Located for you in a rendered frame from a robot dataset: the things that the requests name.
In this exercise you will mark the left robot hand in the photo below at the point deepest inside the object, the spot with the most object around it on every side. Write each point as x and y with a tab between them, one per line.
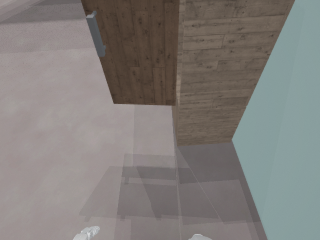
87	233

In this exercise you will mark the handle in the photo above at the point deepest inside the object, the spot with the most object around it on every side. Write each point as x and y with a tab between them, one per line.
95	33

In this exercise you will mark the cupboard door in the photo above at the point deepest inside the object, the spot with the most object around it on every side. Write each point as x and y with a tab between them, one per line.
141	39

